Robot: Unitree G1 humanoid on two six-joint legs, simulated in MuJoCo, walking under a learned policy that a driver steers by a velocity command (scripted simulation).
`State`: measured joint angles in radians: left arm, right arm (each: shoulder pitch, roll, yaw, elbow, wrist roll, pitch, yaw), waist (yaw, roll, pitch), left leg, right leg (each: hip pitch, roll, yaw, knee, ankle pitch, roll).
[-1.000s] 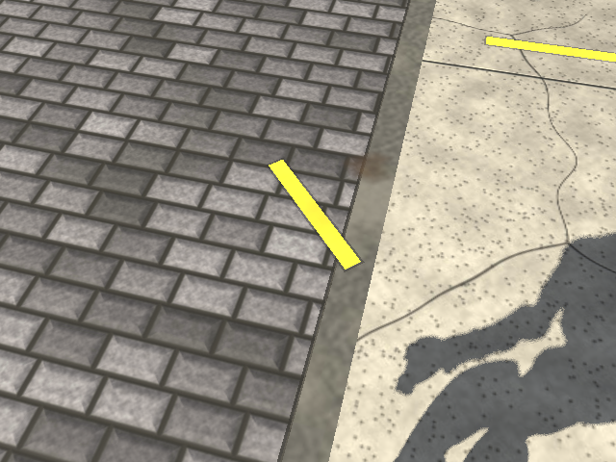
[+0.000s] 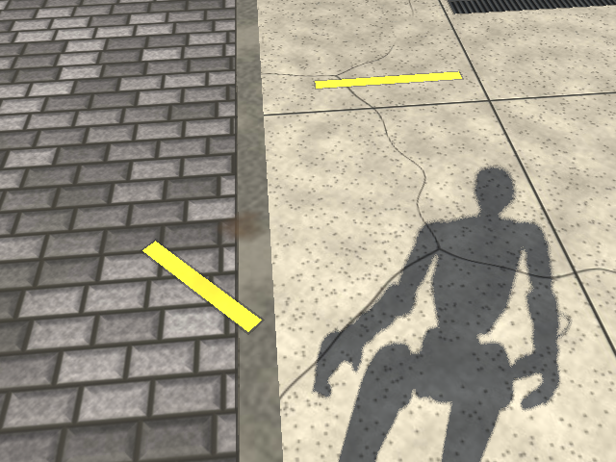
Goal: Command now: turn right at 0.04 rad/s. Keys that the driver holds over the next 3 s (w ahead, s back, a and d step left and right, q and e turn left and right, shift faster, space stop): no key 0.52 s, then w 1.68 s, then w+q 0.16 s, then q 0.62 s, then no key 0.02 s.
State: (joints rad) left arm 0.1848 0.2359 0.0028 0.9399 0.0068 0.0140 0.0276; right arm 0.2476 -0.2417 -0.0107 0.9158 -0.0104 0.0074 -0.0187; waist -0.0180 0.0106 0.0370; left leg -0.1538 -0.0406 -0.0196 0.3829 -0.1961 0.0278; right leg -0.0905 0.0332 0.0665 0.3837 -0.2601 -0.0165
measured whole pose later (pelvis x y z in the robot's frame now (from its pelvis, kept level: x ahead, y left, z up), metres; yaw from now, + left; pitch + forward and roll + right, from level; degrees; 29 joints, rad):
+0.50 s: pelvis -0.01 -0.01 +0.00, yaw +0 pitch -2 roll +0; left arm 0.26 0.20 -0.03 1.11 0.01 0.00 0.04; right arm 0.25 -0.20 0.01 1.12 -0.01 0.01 -0.03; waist -0.01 0.00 0.03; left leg -0.17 -0.02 -0.04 0.37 -0.17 0.01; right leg -0.10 0.05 0.06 0.37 -0.23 -0.03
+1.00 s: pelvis +0.11 +0.04 +0.00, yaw +0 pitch +1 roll -1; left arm 0.21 0.23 0.04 1.02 0.04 -0.05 -0.03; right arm 0.48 -0.17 -0.02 1.12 -0.02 -0.09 -0.01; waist -0.02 -0.03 0.00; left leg -0.01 -0.06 0.04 0.26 -0.27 0.08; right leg -0.52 -0.04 -0.04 1.02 -0.24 -0.07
